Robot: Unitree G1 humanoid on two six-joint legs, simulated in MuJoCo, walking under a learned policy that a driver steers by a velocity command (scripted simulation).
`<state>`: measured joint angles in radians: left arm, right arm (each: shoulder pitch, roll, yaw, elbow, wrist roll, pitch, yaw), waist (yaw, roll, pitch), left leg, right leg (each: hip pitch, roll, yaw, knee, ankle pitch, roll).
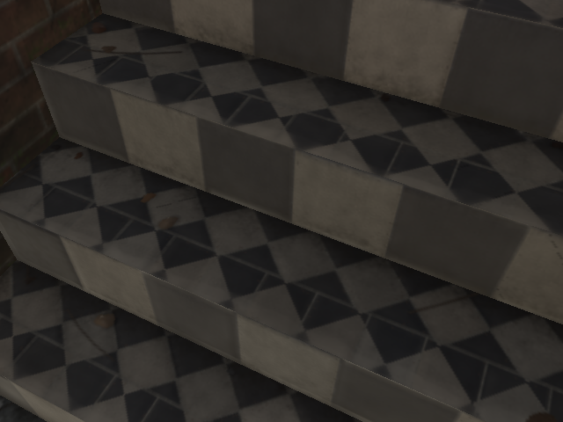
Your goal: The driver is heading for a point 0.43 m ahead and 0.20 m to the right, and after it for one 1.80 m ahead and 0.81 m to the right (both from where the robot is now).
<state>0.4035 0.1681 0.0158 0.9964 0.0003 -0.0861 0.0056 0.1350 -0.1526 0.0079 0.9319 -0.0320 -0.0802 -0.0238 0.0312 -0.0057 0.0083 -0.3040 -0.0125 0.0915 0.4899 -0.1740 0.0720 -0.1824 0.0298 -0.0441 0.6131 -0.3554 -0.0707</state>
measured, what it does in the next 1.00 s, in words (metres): climbs, turning right: right foot 0.21 m higher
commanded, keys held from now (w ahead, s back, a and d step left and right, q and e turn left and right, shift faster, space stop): w+e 0.68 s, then e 0.22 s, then no key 0.10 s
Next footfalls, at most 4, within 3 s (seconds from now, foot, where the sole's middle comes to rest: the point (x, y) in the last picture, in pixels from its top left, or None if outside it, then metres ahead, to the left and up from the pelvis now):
0.54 right None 0.26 -0.18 -0.56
1.04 left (386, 312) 0.57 -0.14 -0.36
1.50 right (527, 363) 0.48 -0.37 -0.36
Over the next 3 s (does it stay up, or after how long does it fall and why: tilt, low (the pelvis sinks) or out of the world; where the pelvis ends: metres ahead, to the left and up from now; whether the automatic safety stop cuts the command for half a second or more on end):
stays up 0.47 -0.25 0.41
